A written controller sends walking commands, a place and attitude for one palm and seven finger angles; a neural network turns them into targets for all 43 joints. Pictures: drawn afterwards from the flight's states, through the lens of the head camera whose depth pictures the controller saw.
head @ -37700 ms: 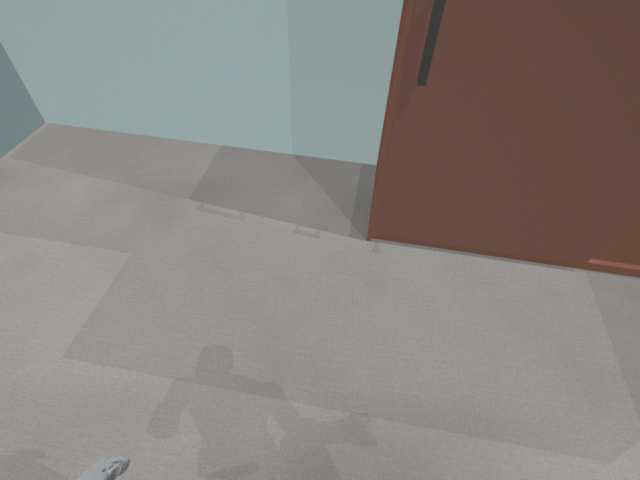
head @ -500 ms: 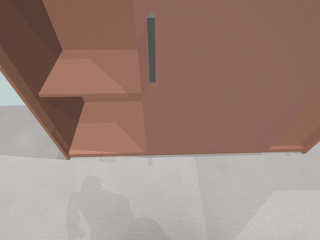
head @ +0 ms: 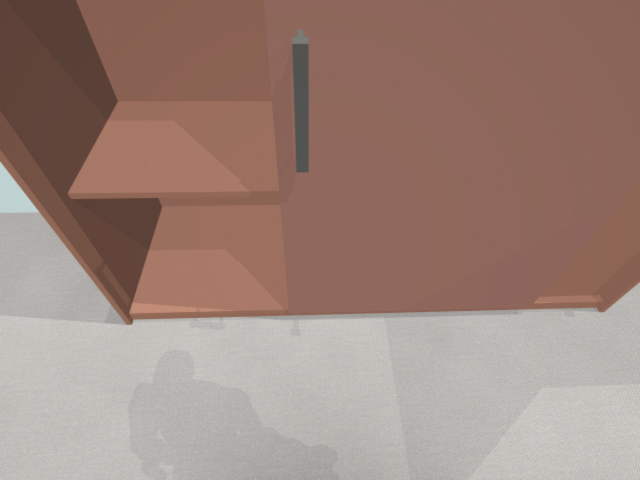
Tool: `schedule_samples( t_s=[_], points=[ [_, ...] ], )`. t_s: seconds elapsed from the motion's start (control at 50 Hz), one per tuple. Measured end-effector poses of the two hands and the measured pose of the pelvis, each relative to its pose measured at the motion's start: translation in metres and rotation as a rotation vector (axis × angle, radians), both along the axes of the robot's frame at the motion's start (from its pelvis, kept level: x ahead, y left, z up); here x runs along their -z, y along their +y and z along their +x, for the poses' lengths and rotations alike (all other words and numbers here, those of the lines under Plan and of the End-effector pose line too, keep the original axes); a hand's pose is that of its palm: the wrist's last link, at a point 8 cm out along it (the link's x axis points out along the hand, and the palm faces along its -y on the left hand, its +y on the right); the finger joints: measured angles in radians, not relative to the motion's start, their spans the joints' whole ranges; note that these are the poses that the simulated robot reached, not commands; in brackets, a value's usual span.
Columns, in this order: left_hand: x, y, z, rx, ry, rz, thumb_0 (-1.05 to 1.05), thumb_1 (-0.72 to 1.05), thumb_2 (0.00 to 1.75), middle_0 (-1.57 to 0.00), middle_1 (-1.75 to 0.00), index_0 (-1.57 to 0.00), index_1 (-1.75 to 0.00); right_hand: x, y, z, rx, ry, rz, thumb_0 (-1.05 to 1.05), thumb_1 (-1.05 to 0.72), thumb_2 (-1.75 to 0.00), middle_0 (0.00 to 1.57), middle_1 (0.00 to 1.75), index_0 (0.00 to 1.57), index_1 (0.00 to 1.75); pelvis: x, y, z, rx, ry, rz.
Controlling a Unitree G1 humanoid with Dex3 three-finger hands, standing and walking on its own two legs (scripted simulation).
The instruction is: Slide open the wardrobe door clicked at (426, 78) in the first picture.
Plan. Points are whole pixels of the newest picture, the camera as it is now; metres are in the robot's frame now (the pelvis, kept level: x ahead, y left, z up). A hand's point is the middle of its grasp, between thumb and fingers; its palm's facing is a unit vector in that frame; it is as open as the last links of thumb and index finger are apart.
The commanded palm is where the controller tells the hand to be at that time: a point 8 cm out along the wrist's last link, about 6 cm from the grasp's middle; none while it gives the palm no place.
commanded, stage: look to check the result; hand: left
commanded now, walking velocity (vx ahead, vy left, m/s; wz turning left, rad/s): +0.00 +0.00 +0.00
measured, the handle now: (301, 107) +0.70 +0.08 +0.09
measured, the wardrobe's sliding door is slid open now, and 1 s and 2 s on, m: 0.55 0.55 0.55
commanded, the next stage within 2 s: stand and wait in 0.52 s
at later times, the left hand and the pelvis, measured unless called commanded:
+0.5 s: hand out of the picture +0.05 +0.18 -0.17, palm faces +0.00 -0.97 -0.22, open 7.4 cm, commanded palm none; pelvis +0.02 -0.01 +0.00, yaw +0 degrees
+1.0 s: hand out of the picture +0.04 +0.18 -0.17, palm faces +0.00 -0.97 -0.22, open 7.4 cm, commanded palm none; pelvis +0.02 -0.02 +0.00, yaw +0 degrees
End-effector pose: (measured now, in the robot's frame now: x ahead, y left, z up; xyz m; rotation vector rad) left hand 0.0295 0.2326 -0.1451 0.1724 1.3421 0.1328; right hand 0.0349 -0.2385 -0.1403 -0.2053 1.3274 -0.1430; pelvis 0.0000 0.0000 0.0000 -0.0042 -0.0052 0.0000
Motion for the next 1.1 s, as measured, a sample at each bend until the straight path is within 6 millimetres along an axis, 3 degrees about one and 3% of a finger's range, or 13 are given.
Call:
schedule_samples(
  t_s=[0.18, 0.46, 0.72, 1.1],
  points=[
    [-0.003, 0.005, -0.003, -0.014, 0.037, 0.022, 0.0, 0.91, 0.9, -0.2, -0.3, -0.2, -0.3, 0.002, 0.0, 0.006, -0.002, 0.017, 0.009, 0.0, -0.91, -0.9, 0.2, 0.3, 0.2, 0.3, -0.001, -0.002, 0.01, 0.0, -0.001, 0.002],
    [-0.006, 0.0, 0.013, -0.009, 0.004, 0.028, 0.0, 0.91, 0.9, -0.2, -0.3, -0.2, -0.3, 0.001, -0.003, 0.016, 0.0, 0.005, 0.014, 0.0, -0.91, -0.9, 0.2, 0.3, 0.2, 0.3, -0.002, -0.008, 0.019, 0.001, -0.011, 0.005],
    [-0.004, -0.01, 0.015, -0.005, 0.005, 0.01, 0.0, 0.91, 0.9, -0.2, -0.3, -0.2, -0.3, 0.0, -0.01, 0.009, 0.01, 0.026, 0.005, 0.0, -0.91, -0.9, 0.2, 0.3, 0.2, 0.3, -0.003, -0.013, 0.021, 0.003, -0.015, 0.005],
    [-0.006, -0.006, 0.007, -0.006, 0.019, 0.03, 0.0, 0.91, 0.9, -0.2, -0.3, -0.2, -0.3, 0.0, -0.016, 0.004, 0.013, 0.032, 0.002, 0.0, -0.91, -0.9, 0.2, 0.3, 0.2, 0.3, -0.004, -0.017, 0.017, 0.005, -0.018, 0.005]
  ],
)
